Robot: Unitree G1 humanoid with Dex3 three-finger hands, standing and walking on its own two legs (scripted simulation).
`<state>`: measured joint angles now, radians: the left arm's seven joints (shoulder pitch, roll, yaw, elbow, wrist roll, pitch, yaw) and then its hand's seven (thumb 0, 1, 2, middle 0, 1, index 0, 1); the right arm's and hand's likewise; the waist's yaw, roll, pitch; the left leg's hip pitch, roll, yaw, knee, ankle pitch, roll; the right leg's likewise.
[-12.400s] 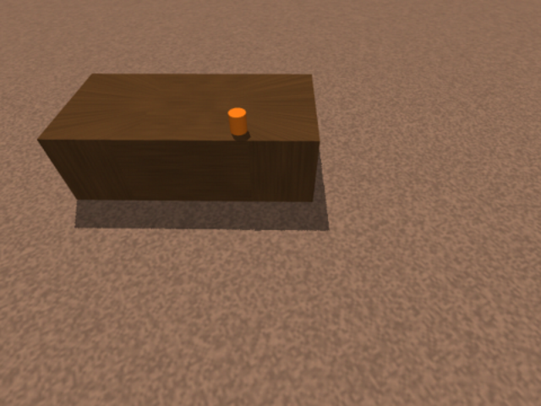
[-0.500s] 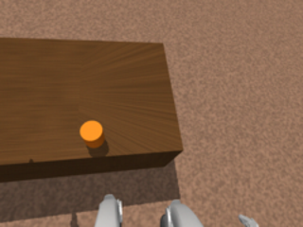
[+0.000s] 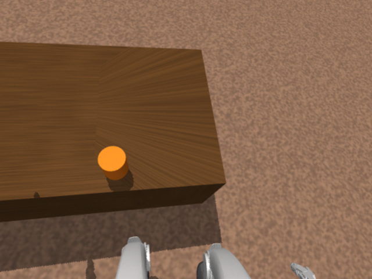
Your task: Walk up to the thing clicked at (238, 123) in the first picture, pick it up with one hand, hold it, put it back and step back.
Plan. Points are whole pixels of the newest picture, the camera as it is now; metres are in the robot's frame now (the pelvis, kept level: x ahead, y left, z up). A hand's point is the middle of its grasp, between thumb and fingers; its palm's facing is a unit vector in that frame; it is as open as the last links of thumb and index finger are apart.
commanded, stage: go down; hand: left
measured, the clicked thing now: (114, 163) +0.44 +0.19 -0.25
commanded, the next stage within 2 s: approach in 1.72 s
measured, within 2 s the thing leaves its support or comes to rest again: neither
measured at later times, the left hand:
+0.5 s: hand out of the picture +0.40 +0.39 +0.04, palm faces +0.17 -0.98 -0.02, open 17.2 cm
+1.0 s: hand out of the picture +0.40 +0.39 +0.04, palm faces +0.18 -0.98 +0.00, open 17.1 cm
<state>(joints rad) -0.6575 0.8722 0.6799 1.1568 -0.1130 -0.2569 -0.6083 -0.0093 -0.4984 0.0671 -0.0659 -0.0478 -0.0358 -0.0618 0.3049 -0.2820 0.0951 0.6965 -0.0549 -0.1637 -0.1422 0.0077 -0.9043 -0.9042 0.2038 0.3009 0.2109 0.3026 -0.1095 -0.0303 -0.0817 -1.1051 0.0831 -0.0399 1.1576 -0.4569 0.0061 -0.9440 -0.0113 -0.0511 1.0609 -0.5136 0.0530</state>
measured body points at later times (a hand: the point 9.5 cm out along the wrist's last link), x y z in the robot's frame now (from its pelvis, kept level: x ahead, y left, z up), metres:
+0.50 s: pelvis +0.00 -0.01 +0.00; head +0.15 +0.06 +0.41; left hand +0.39 +0.44 +0.05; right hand +0.08 -0.28 -0.09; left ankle +0.04 +0.11 -0.65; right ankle -0.01 -0.16 -0.65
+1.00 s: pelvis -0.01 -0.01 -0.01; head +0.15 +0.06 +0.41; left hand +0.38 +0.44 +0.05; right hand +0.08 -0.28 -0.10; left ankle +0.04 +0.11 -0.65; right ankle -0.01 -0.16 -0.65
